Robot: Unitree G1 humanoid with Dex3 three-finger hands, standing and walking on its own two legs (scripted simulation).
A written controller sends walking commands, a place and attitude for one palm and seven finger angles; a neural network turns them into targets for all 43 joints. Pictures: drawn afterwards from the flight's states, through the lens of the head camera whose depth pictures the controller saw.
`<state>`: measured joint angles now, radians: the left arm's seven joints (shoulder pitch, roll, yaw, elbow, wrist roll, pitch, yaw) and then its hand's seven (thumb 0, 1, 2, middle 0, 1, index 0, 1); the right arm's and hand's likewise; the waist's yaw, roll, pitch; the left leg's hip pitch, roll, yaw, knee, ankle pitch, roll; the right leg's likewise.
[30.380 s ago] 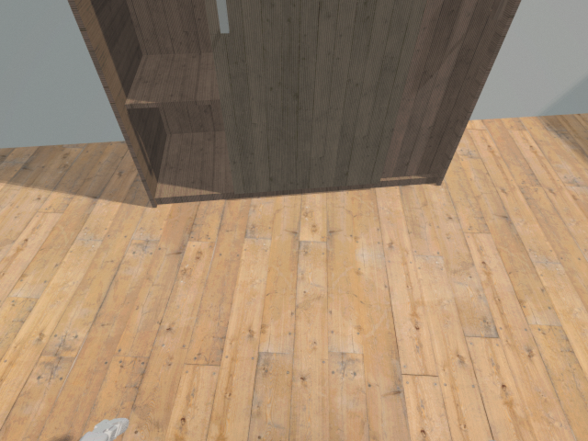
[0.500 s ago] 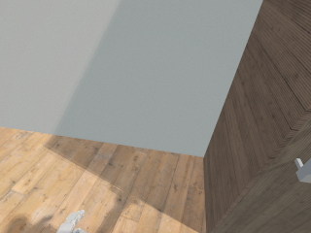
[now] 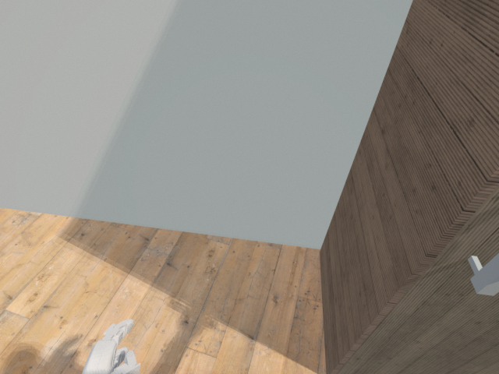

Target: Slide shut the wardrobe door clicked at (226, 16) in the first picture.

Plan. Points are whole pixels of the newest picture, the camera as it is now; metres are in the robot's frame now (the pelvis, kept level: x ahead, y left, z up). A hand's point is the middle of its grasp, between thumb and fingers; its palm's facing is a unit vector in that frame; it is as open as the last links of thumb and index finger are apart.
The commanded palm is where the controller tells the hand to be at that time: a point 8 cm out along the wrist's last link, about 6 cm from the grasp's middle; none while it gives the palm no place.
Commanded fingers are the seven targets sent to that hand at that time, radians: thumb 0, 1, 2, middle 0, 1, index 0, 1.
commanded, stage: stop walking and hold the door there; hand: right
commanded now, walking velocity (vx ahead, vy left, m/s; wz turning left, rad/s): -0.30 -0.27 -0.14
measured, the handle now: out of the picture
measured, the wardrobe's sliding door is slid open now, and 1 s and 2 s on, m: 0.00 0.00 0.00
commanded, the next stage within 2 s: loosen the grip on the handle in 1.62 s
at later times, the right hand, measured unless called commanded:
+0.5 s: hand out of the picture +0.26 -0.35 +0.17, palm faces +0.45 +0.88 -0.13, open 7.0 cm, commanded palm +0.22 -0.37 +0.16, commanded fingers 0.00 -0.90 -0.90 0.45 1.40 0.45 1.40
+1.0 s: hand out of the picture +0.26 -0.35 +0.17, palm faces +0.40 +0.91 -0.12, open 6.4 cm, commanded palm +0.22 -0.36 +0.16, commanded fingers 0.00 -0.90 -0.90 0.45 1.40 0.45 1.40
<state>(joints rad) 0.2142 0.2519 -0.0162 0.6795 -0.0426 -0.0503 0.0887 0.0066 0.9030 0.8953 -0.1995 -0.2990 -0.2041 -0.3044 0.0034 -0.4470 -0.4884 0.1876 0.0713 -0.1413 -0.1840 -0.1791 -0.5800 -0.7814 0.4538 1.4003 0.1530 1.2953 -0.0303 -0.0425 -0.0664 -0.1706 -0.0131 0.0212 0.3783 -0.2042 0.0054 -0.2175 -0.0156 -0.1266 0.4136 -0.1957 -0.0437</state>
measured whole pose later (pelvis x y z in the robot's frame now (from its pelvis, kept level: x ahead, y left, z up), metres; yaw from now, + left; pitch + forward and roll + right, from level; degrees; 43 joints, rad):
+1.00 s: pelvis -0.07 -0.11 +0.00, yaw -1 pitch -1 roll +0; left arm 0.16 0.22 -0.05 0.68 -0.01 -0.04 0.08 0.01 0.90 0.90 -0.20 -0.30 -0.20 -0.30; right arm -0.19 -0.30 -0.21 0.10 0.09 -0.04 -0.17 -0.09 -0.67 -0.83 0.45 1.40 0.22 1.37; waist -0.03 0.00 -0.01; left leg -0.18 -0.02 -0.03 0.41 -0.27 0.03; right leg -0.16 0.09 -0.08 0.24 -0.07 -0.08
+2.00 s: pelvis -0.07 -0.07 -0.01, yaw -3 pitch -1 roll +0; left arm 0.17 0.21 -0.06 0.72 0.03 -0.13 0.07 0.01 0.90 0.90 -0.20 -0.30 -0.21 -0.30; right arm -0.30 -0.33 -0.33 0.23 -0.01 0.02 -0.17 -0.04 -0.04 -0.51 0.45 1.40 0.42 1.40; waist -0.03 -0.02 0.01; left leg -0.24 -0.06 0.05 0.51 -0.27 0.07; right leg -0.29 0.04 -0.02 0.49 -0.19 -0.04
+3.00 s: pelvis -0.05 -0.06 -0.02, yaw -3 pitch +4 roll +0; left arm 0.24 0.26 -0.01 0.73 -0.02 -0.09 0.12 0.01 0.90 0.90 -0.20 -0.30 -0.20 -0.30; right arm -0.27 -0.49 -0.54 0.38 0.13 -0.13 0.03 -0.01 0.56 -0.20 0.30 1.19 0.25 1.15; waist -0.04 -0.02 -0.05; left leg -0.34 -0.07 0.05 0.60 -0.33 0.08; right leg -0.40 0.03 -0.02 0.60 -0.27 -0.03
